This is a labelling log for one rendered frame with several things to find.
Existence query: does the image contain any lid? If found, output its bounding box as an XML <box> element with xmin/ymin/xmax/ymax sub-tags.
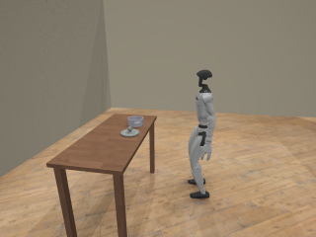
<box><xmin>120</xmin><ymin>128</ymin><xmax>139</xmax><ymax>137</ymax></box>

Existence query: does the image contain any robot left hand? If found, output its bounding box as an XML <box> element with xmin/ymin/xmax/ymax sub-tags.
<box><xmin>200</xmin><ymin>143</ymin><xmax>212</xmax><ymax>161</ymax></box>

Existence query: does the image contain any robot left upper arm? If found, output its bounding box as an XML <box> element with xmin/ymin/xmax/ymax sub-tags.
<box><xmin>201</xmin><ymin>93</ymin><xmax>216</xmax><ymax>121</ymax></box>

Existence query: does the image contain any left robot forearm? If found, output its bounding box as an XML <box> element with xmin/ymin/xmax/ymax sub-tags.
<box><xmin>204</xmin><ymin>117</ymin><xmax>215</xmax><ymax>144</ymax></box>

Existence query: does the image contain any pot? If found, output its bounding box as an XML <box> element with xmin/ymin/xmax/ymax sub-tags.
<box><xmin>127</xmin><ymin>116</ymin><xmax>144</xmax><ymax>127</ymax></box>

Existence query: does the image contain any left robot foot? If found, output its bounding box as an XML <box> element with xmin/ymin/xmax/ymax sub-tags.
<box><xmin>190</xmin><ymin>191</ymin><xmax>210</xmax><ymax>198</ymax></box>

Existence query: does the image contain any robot left thigh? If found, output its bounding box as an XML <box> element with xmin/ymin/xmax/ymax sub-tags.
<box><xmin>190</xmin><ymin>133</ymin><xmax>206</xmax><ymax>171</ymax></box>

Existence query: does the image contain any table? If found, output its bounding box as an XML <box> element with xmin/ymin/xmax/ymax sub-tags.
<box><xmin>46</xmin><ymin>114</ymin><xmax>157</xmax><ymax>237</ymax></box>

